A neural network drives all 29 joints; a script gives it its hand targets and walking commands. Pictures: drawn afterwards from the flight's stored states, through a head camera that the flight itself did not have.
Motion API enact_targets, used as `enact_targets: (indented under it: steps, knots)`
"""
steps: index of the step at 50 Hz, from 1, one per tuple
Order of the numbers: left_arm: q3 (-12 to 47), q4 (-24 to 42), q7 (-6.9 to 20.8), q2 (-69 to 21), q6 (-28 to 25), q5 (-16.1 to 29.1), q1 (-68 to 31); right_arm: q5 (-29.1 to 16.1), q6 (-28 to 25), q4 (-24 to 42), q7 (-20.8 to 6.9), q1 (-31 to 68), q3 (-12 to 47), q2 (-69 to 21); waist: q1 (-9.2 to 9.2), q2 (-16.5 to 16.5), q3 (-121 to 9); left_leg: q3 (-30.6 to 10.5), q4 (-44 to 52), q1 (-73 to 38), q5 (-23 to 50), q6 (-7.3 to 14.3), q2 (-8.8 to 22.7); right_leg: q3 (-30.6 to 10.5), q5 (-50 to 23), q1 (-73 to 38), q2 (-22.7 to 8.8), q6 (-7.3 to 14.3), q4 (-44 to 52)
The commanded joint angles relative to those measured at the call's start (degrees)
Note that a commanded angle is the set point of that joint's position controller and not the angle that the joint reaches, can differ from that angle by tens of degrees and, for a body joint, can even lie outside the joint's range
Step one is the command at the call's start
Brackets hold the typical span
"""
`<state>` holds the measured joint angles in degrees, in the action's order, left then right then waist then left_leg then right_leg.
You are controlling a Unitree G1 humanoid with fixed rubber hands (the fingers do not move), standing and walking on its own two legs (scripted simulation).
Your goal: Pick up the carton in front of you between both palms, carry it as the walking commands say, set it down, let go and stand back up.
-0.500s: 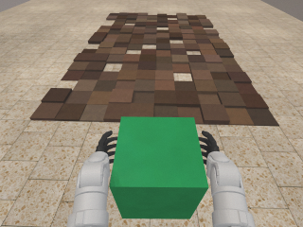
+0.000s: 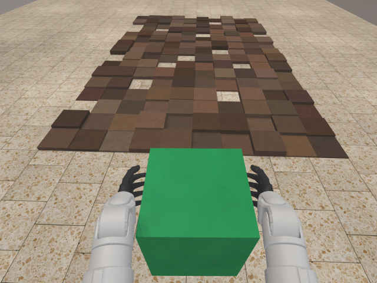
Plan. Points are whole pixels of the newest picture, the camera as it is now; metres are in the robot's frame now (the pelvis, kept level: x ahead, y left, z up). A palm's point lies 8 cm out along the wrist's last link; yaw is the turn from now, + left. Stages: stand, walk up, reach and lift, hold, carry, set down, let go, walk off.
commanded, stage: hold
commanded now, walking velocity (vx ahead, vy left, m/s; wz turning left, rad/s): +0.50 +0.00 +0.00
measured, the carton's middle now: (195, 214) +0.29 +0.00 -0.02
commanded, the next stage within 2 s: carry in 0.02 s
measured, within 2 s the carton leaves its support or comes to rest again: neither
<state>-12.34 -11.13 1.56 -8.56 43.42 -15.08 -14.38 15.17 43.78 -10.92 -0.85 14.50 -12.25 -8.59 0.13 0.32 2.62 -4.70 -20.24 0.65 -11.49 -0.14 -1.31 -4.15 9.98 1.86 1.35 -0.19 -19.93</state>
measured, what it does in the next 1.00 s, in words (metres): walks ahead: right foot, then left foot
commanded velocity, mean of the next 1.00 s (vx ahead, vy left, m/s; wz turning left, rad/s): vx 0.50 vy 0.00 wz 0.00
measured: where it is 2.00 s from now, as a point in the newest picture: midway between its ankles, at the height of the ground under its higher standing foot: (180, 171)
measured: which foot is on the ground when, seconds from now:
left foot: down 0.00-0.50, up 0.52-0.84, down 0.86-1.00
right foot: down 0.00-0.26, up 0.28-0.46, down 0.48-0.86, up 0.88-1.00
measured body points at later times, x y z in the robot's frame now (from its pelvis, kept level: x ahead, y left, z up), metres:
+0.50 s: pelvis +0.14 +0.01 -0.01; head +0.12 +0.00 +0.44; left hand +0.42 +0.16 +0.07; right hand +0.42 -0.14 +0.07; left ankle +0.01 +0.13 -0.74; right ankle +0.17 -0.08 -0.75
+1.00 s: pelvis +0.43 +0.08 -0.01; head +0.45 +0.08 +0.44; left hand +0.71 +0.23 +0.04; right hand +0.71 -0.07 +0.05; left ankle +0.47 +0.14 -0.75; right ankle +0.30 -0.04 -0.65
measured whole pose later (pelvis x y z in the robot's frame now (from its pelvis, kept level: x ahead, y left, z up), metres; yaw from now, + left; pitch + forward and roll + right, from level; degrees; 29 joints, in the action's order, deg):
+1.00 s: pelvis +0.43 +0.08 -0.01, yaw +0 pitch +5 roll +0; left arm -7.6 18.6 -5.2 -7.7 69.5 -5.7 -9.2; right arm 5.4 68.2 16.4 5.5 9.9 -6.3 -7.8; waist -0.9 -1.3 -3.1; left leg 15.2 -27.9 21.9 -11.2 4.9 1.8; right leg 4.1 20.9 23.4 -4.8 0.8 -67.0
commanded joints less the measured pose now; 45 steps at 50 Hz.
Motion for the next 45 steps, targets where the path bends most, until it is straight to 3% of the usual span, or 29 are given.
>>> enact_targets:
  steps: [1,3,4,8,9,11,12,13,14,15,16,18,19,21,23,24,25,26,27,28,29,30,32,35,39,42,43,44,45]
  knots:
    - [31.0,2.6,11.2,-49.5,-0.8,13.7,-27.2,-14.5,-0.9,2.5,-11.5,27.0,31.1,-50.2,-0.39,-0.7,-14.8,0.5,-1.4,7.5,2.8,0.8,6.7,0.8,-2.2,1.9,-6.6,0.5,-2.4]
    - [32.3,4.1,11.1,-49.8,-0.4,15.1,-27.0,-15.8,-0.5,4.0,-11.6,27.3,32.6,-50.9,-0.18,-0.8,-13.6,-1.9,0.6,13.5,-23.1,1.4,5.6,-1.5,24.4,7.8,-6.1,1.2,0.4]
    - [33.5,5.2,10.9,-50.1,-0.1,15.7,-28.0,-16.6,-0.3,5.2,-11.6,28.3,33.9,-51.1,-0.35,-1.2,-12.1,-1.9,0.4,16.9,-29.1,1.5,5.0,-2.5,31.1,9.5,-6.4,1.6,1.2]
    - [37.9,11.0,9.4,-49.2,2.9,18.4,-25.9,-20.4,2.7,10.3,-10.9,28.3,39.3,-50.6,0.42,-5.6,-18.1,5.0,-11.5,18.3,-11.4,0.3,1.9,-8.7,22.9,6.9,-11.3,5.2,4.1]
    - [38.9,12.3,8.9,-48.4,4.3,19.2,-25.3,-21.6,4.1,11.7,-10.8,28.2,40.6,-49.9,0.4,-7.3,-18.6,6.9,-11.2,19.1,-12.0,0.3,1.0,-10.7,24.3,7.0,-12.9,6.4,5.2]
    - [41.0,15.6,8.0,-46.7,7.7,20.5,-25.6,-24.0,7.3,14.3,-10.3,28.6,42.7,-48.9,0.15,-7.4,-17.0,7.7,-6.0,16.3,-14.4,1.1,1.5,-8.9,27.3,11.8,-12.6,6.4,3.9]
    - [41.9,17.0,7.8,-46.2,9.4,21.5,-26.3,-24.7,9.0,15.1,-10.1,28.7,43.0,-48.1,0.07,-4.6,-15.9,5.5,-3.1,12.9,-15.0,1.6,3.1,-4.8,25.3,15.5,-10.4,4.9,0.6]
    - [42.9,17.9,7.7,-45.9,11.3,22.9,-26.5,-25.4,10.7,15.4,-9.7,27.4,43.2,-47.1,-0.33,1.8,-15.1,-2.0,1.1,8.3,-17.8,3.2,8.1,1.0,21.2,21.5,-6.9,2.8,-7.9]
    - [44.0,19.3,7.6,-45.8,13.1,24.5,-27.1,-25.7,12.3,15.7,-9.2,25.0,43.0,-46.1,-0.94,11.7,-15.3,-13.8,6.3,1.9,-18.6,6.3,15.2,8.1,15.8,29.9,-3.1,0.4,-20.5]
    - [45.3,21.0,7.7,-45.8,14.7,26.3,-27.8,-25.7,13.7,16.8,-8.6,23.3,42.8,-45.5,-1.33,16.0,-12.6,-22.0,7.3,-3.8,-9.1,10.1,20.4,10.6,18.1,39.6,-2.1,-0.4,-22.6]
    - [46.7,22.7,7.9,-46.7,16.0,28.4,-28.4,-26.1,15.1,19.6,-7.9,23.2,43.3,-45.2,-1.86,12.7,-11.5,-22.9,6.7,-6.7,0.5,12.2,21.4,9.6,21.5,43.2,-3.2,0.1,-23.1]
    - [47.9,25.0,8.2,-48.5,18.0,31.3,-26.8,-27.9,17.7,25.5,-7.1,24.1,45.2,-46.4,-1.73,7.5,-15.3,-15.9,4.7,-9.1,9.6,11.1,20.1,10.0,19.0,40.4,-3.3,0.6,-19.4]
    - [48.1,26.3,8.1,-48.7,18.9,32.0,-25.4,-28.8,18.7,28.1,-7.0,23.8,45.9,-47.0,-1.7,7.8,-17.1,-11.6,3.8,-8.5,12.3,9.5,18.5,11.7,15.0,36.8,-2.3,0.5,-16.9]
    - [47.7,28.9,7.7,-48.7,20.5,32.0,-22.1,-30.0,20.7,31.0,-7.2,21.2,46.6,-47.8,-1.65,9.9,-19.6,-4.4,2.5,-4.9,11.7,7.1,15.4,14.8,10.0,27.5,-0.6,0.3,-10.9]
    - [47.0,30.9,7.2,-48.3,22.1,30.7,-17.8,-30.8,22.4,32.3,-7.8,17.8,47.2,-48.5,-0.59,6.8,-21.8,3.8,-3.9,7.6,7.8,4.7,11.5,17.8,1.1,6.3,0.9,0.4,-1.6]
    - [46.5,31.4,6.9,-47.8,22.7,29.9,-15.7,-31.1,23.1,32.9,-8.1,16.3,47.2,-48.1,0.14,3.3,-24.2,7.2,-10.7,17.8,7.2,2.8,10.0,14.1,1.2,-8.0,-2.5,1.6,-0.9]
    - [45.9,31.3,6.7,-47.2,23.4,28.6,-13.2,-31.5,24.1,33.9,-8.6,16.3,47.5,-47.3,1.53,-8.2,-25.9,12.1,-26.3,29.7,-2.7,-0.2,6.1,-6.2,15.7,-16.0,-15.8,5.8,6.2]
    - [45.2,31.1,6.6,-47.1,23.9,28.0,-14.5,-32.8,25.1,35.8,-8.9,20.6,48.1,-46.3,1.73,-17.0,-22.6,11.9,-36.1,44.1,-16.8,-0.4,1.1,-23.9,12.2,-19.9,-27.0,12.7,9.0]
    - [45.0,33.1,6.3,-47.4,24.4,28.5,-17.6,-34.0,25.7,36.4,-9.2,23.8,48.6,-46.2,1.58,-11.1,-20.4,6.8,-43.0,47.0,-18.5,1.3,5.1,-24.8,6.2,-16.8,-28.9,15.7,7.5]
    - [45.2,34.5,6.1,-47.5,25.1,29.3,-19.6,-34.7,26.1,36.4,-9.4,24.8,48.4,-46.2,1.45,-6.3,-19.4,5.8,-45.6,47.3,-17.3,2.0,7.3,-20.5,1.9,-13.5,-27.3,15.2,6.8]
    - [45.5,35.8,6.0,-47.5,25.6,30.2,-21.5,-34.8,26.3,35.7,-9.4,24.7,47.9,-46.6,1.18,-2.5,-19.5,5.4,-44.6,46.3,-13.5,2.1,8.9,-15.7,3.0,-11.4,-25.5,13.5,8.0]
    - [45.8,36.1,6.1,-47.5,26.0,31.1,-23.5,-34.8,26.5,35.0,-9.2,24.7,47.2,-46.9,1.05,-1.6,-18.8,5.8,-40.3,44.6,-10.2,1.6,9.5,-11.2,4.8,-8.9,-23.8,11.5,10.0]
    - [46.4,35.4,6.4,-47.3,27.0,32.3,-22.8,-33.6,26.9,33.0,-8.4,22.2,46.2,-47.0,1.06,-4.1,-17.9,8.7,-32.7,40.6,-6.1,0.4,8.0,-3.1,0.3,-7.0,-20.3,9.2,11.6]
    - [46.5,33.2,7.4,-46.6,28.0,33.3,-21.6,-30.9,27.3,30.0,-7.3,18.9,44.9,-47.0,0.81,-6.5,-16.1,12.6,-20.9,36.7,-0.9,-0.5,5.8,5.0,-8.5,-5.5,-16.8,7.6,10.5]
    - [46.0,31.9,8.3,-46.7,28.1,33.3,-21.8,-29.8,27.4,29.8,-6.9,19.7,44.6,-47.9,1.01,-10.2,-13.4,17.2,-11.3,28.7,5.7,0.6,3.4,10.6,-15.2,-2.4,-15.2,5.5,8.0]
    - [46.2,32.8,8.5,-47.0,27.8,33.0,-22.4,-30.2,27.0,30.2,-7.2,20.1,44.6,-48.7,-0.25,-8.3,-17.1,21.8,-7.5,11.8,5.2,1.9,-0.2,16.8,-24.3,2.3,-13.1,3.0,-6.0]
    - [46.2,33.1,8.5,-46.7,27.8,32.7,-21.9,-30.1,26.8,29.7,-7.3,19.2,44.3,-48.6,-1.05,-5.3,-20.8,20.6,-7.7,0.6,1.8,2.1,0.5,18.2,-22.1,7.9,-11.1,1.7,-16.3]
    - [46.1,33.2,8.5,-46.1,27.8,32.3,-22.0,-29.6,26.7,29.5,-7.5,18.3,44.0,-48.2,-2.02,3.2,-23.7,1.9,-0.9,-7.6,-11.5,4.6,12.7,17.5,-9.3,17.4,-8.0,-0.7,-30.9]
    - [46.7,34.0,8.4,-47.5,27.9,32.1,-22.6,-29.3,26.2,28.4,-7.7,18.5,44.1,-48.5,-1.56,17.2,-26.3,-24.3,7.5,-17.3,-15.2,12.4,27.0,14.2,15.2,33.9,-0.9,-2.4,-47.3]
